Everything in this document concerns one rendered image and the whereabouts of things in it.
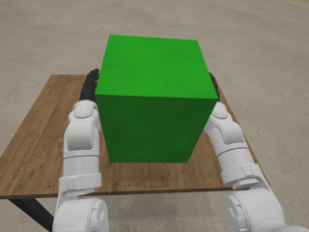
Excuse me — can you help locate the robot right hand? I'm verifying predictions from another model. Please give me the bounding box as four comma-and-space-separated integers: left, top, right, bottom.
209, 72, 220, 102

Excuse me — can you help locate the carton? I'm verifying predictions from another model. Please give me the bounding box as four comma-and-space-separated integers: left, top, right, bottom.
95, 35, 218, 163

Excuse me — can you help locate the table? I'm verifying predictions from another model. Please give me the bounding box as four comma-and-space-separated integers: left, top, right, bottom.
0, 74, 270, 232

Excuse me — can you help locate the right robot upper arm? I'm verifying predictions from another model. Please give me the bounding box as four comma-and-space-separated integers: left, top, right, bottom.
225, 188, 309, 232

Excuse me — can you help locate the left robot upper arm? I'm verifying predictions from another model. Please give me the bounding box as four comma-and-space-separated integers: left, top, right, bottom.
53, 197, 109, 232

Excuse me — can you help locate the robot left forearm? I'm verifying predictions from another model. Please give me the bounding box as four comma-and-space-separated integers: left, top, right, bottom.
52, 100, 101, 232

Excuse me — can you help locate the robot right forearm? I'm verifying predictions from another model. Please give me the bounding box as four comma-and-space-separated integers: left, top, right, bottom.
204, 101, 286, 222

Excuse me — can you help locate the robot left hand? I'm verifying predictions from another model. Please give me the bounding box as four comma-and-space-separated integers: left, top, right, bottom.
79, 68, 99, 104

